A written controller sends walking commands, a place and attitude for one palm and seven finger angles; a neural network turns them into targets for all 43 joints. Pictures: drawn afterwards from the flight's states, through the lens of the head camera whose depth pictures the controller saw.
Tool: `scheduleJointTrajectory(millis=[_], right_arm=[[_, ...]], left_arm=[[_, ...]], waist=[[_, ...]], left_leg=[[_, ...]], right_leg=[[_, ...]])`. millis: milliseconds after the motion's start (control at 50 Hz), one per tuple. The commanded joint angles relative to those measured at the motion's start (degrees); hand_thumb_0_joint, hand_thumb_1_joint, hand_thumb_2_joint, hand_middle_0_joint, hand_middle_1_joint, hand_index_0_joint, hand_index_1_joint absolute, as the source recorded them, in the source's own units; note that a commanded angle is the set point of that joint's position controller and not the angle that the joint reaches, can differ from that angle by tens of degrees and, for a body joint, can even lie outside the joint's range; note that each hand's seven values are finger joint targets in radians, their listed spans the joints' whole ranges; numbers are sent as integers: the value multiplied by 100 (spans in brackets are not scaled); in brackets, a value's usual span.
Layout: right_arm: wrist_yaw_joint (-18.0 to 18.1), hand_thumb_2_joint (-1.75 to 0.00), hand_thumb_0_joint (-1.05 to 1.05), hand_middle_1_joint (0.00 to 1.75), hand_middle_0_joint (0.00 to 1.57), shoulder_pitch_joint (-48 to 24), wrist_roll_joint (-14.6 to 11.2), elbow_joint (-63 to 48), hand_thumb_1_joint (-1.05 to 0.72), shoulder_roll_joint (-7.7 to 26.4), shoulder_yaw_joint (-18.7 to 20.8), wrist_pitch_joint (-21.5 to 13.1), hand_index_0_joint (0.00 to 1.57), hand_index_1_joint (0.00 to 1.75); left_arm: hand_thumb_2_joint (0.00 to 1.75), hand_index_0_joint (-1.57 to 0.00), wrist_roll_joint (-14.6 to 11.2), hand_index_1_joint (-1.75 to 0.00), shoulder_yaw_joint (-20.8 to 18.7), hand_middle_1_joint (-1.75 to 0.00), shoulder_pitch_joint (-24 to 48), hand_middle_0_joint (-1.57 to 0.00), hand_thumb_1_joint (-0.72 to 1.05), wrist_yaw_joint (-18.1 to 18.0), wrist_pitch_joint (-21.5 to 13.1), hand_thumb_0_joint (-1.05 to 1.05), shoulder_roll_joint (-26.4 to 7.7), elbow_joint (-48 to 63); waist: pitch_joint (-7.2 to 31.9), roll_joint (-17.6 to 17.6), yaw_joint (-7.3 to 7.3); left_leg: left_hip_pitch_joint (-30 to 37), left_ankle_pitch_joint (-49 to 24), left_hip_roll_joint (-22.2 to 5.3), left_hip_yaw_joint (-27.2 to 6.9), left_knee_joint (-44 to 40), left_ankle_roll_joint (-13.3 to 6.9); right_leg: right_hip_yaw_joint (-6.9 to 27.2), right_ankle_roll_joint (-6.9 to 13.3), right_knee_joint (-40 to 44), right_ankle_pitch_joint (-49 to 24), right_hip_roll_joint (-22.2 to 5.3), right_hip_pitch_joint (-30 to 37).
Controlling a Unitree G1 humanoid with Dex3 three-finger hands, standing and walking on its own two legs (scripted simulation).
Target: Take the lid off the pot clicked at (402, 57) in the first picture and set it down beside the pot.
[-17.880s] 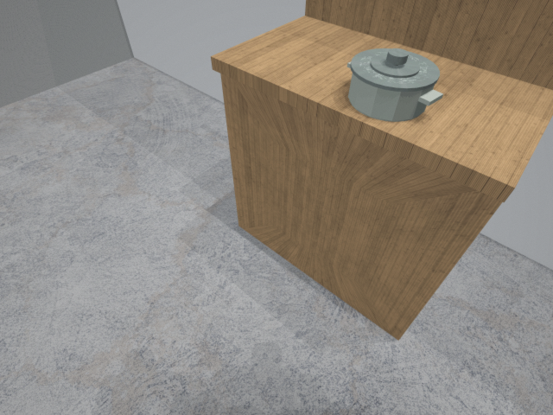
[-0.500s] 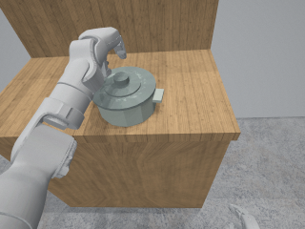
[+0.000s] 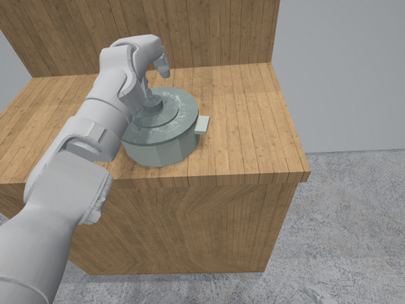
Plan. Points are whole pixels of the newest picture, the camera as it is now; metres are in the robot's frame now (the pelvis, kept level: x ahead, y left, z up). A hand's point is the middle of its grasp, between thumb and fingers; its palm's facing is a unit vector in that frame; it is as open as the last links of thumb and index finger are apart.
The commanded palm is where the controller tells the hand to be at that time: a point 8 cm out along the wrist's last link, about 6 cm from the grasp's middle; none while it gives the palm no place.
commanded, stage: lower the open fingers around the knob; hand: left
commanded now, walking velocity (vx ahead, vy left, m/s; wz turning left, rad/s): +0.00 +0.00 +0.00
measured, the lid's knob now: (152, 103) +0.49 +0.11 +0.16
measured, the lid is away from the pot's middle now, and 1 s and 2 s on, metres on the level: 0.00 0.00 0.00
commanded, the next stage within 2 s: close the fingers and squeeze the knob in 0.90 s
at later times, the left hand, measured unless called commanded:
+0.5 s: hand (148, 101) +0.46 +0.11 +0.19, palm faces -0.31 -0.07 -0.95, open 9.8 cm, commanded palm +0.44 +0.11 +0.25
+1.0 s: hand (152, 104) +0.46 +0.11 +0.18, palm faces -0.31 -0.07 -0.95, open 9.8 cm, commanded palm +0.43 +0.11 +0.24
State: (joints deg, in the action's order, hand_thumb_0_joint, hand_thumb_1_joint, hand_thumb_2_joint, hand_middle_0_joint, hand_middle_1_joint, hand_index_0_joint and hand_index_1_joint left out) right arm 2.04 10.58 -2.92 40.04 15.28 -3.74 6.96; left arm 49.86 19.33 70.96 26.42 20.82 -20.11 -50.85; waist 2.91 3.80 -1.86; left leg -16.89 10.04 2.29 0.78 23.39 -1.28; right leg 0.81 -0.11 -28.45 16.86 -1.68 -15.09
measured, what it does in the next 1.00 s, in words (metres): stands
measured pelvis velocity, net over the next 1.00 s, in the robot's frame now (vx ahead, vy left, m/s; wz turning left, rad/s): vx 0.01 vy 0.00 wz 0.00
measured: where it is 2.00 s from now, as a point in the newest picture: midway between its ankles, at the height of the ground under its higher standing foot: outside the picture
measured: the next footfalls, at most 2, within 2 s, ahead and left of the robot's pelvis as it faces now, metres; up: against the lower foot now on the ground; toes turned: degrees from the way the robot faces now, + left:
none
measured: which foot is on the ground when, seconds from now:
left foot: down 0.00-1.00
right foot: down 0.00-1.00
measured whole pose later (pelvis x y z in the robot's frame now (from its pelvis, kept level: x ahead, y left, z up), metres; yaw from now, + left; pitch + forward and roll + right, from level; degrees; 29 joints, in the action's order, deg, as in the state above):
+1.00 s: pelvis +0.01 +0.00 +0.00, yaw +0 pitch +3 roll +1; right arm 1.7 10.6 -3.0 39.9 15.9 -2.8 8.2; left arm 48.4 20.7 61.8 25.6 21.7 -19.0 -45.4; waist 3.4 3.8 -1.9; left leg -16.4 11.4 2.0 0.7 24.4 -1.1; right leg 0.8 0.1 -28.7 17.8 -1.4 -14.2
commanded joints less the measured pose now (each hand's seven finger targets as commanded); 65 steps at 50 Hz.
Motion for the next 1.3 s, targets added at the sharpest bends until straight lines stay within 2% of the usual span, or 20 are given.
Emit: scheduleJointTrajectory(millis=[0, 60, 120, 240, 300, 320, 500, 600, 640, 700, 800, 840, 920, 960, 980, 1000, 1080, 1160, 1240, 1280], right_arm=[[-8, -90, 0, 30, 20, -596, 36, -853, -90, 653, 283, -303, 20, 30], [-33, -90, 0, 30, 20, -570, -16, -827, -90, 654, 278, -268, 20, 30], [-46, -90, 0, 30, 20, -690, 8, -956, -90, 659, 289, -320, 20, 30], [-73, -90, 0, 30, 20, -755, -54, -916, -90, 658, 296, -238, 20, 30], [-52, -90, 0, 30, 20, -763, -54, -886, -90, 666, 314, -241, 20, 30], [-46, -90, 0, 30, 20, -769, -42, -887, -90, 634, 295, -268, 20, 30], [0, -90, 0, 30, 20, -712, -13, -745, -90, 668, 283, -125, 20, 30], [-40, -90, 0, 30, 20, -660, 1, -760, -90, 626, 290, -90, 20, 30], [-29, -90, 0, 30, 20, -633, -1, -757, -90, 619, 251, -69, 20, 30], [-58, -90, 0, 30, 20, -678, -7, -770, -90, 617, 292, -43, 20, 30], [-39, -90, 0, 30, 20, -646, 26, -776, -90, 656, 288, -85, 20, 30], [-18, -90, 0, 30, 20, -657, -6, -768, -90, 618, 257, -89, 20, 30], [-42, -90, 0, 30, 20, -741, -9, -857, -90, 605, 277, -124, 20, 30], [-24, -90, 0, 30, 20, -699, -21, -806, -90, 628, 266, -112, 20, 30], [-24, -90, 0, 30, 20, -742, -34, -826, -90, 612, 260, -111, 20, 30], [-18, -90, 0, 30, 20, -684, -7, -799, -90, 642, 297, -119, 20, 30], [18, -90, 0, 30, 20, -693, -38, -766, -90, 623, 251, -116, 20, 30], [95, -90, 0, 30, 20, -611, -6, -687, -90, 636, 244, -135, 20, 30], [57, -90, 0, 30, 20, -640, -7, -752, -90, 607, 271, -151, 20, 30], [52, -90, 0, 30, 20, -649, 4, -774, -90, 625, 280, -164, 20, 30]], left_arm=[[173, -89, 91, -8, -692, -8, 2883, -89, -38, -171, -38, 0, -1424, 1354], [173, -89, 113, -8, -505, -8, 2556, -89, -38, -89, 56, 0, -1184, 1158], [173, -89, 90, -8, -839, -8, 2686, -89, -38, -112, -24, 0, -1636, 1918], [173, -89, 31, -8, -478, -8, 2340, -89, -38, -80, 100, 0, -1212, 1801], [173, -89, -51, -8, -327, -8, 2661, -89, -38, -116, 84, 0, -1075, 2100], [173, -89, 32, -8, -493, -8, 2680, -89, -38, -140, 90, 0, -1262, 2010], [173, -89, -7, -8, -326, -8, 2511, -89, -38, -165, 137, 0, -993, 1388], [173, -89, -10, -8, -93, -8, 2246, -89, -38, -165, 134, 0, -575, 1286], [173, -89, 26, -8, -300, -8, 2096, -89, -38, -167, 144, 0, -799, 1071], [173, -89, -83, -8, 42, -8, 2327, -89, -38, -154, 113, 0, -397, 1441], [173, -89, -66, -8, -488, -8, 2159, -89, -38, -205, 68, 0, -1032, 1469], [173, -89, -14, -8, -343, -8, 2066, -89, -38, -189, 87, 0, -886, 1211], [173, -89, -9, -8, -264, -8, 2173, -89, -38, -218, 39, 0, -836, 1674], [173, -89, 18, -8, -431, -8, 1921, -89, -38, -237, 71, 0, -1018, 1358], [173, -89, -9, -8, -258, -8, 2129, -89, -38, -221, 71, 0, -858, 1534], [114, -63, -39, -46, -435, -46, 2084, -63, -17, -243, 55, 0, -1040, 1475], [113, -61, 5, -57, -217, -57, 2205, -61, -13, -255, 68, 0, -849, 1316], [113, -60, 71, -66, -458, -66, 2291, -60, -9, -291, 33, 0, -1172, 917], [111, -60, 60, -74, -250, -74, 2315, -60, -5, -278, -11, 0, -864, 1136], [111, -60, 46, -77, -381, -77, 2366, -60, -2, -256, 0, 0, -1025, 1293]], waist=[[2454, -888, 101], [1995, -982, 55], [2497, -812, 150], [2009, -742, 46], [2170, -584, -19], [2321, -639, 8], [2129, -806, -65], [2192, -722, -77], [2113, -842, -36], [2148, -789, -102], [2259, -946, 31], [1958, -1047, 2], [2172, -756, 23], [1959, -845, 49], [1933, -772, 5], [1920, -887, 38], [1837, -759, -22], [1811, -921, -26], [2099, -681, -34], [2239, -758, -30]], left_leg=[[1371, -1427, 236, -16, 82, -307], [1260, -1444, 244, 45, 67, -319], [1425, -1710, 262, 22, 128, -351], [1442, -1662, 242, 43, 184, -332], [1613, -1671, 244, -23, 218, -316], [1662, -1665, 238, -33, 235, -316], [1448, -1587, 236, -29, 262, -277], [1572, -1911, 212, -86, 316, -265], [1441, -1812, 217, -38, 273, -263], [1576, -1901, 200, -95, 267, -266], [1452, -1723, 230, -55, 237, -299], [1312, -1473, 231, 7, 155, -301], [1531, -1619, 220, -35, 168, -298], [1369, -1446, 218, -31, 142, -290], [1385, -1328, 224, -8, 106, -283], [1353, -1261, 223, -41, 121, -296], [1341, -1121, 225, -18, 78, -280], [1205, -870, 241, 20, 61, -300], [1413, -1209, 213, -15, 131, -280], [1472, -1382, 228, 2, 179, -302]], right_leg=[[-127, 181, 301, -2364, 258, 659], [-171, 155, 342, -2371, 289, 421], [-93, 156, 262, -2649, 259, 760], [-163, 168, 306, -2449, 311, 321], [-179, 198, 296, -2379, 318, 238], [-150, 187, 258, -2347, 324, 266], [-193, 193, 243, -2451, 294, 187], [-232, 205, 206, -2488, 326, 92], [-223, 182, 202, -2507, 330, 177], [-257, 198, 225, -2471, 324, 102], [-208, 193, 234, -2556, 310, 403], [-228, 164, 270, -2393, 322, 287], [-199, 188, 265, -2347, 320, 299], [-218, 195, 284, -2195, 341, 256], [-220, 187, 305, -2135, 334, 212], [-226, 201, 323, -2089, 334, 238], [-217, 194, 345, -1958, 343, 118], [-178, 174, 366, -1883, 328, 156], [-186, 201, 286, -2079, 325, 174], [-158, 186, 282, -2296, 322, 286]])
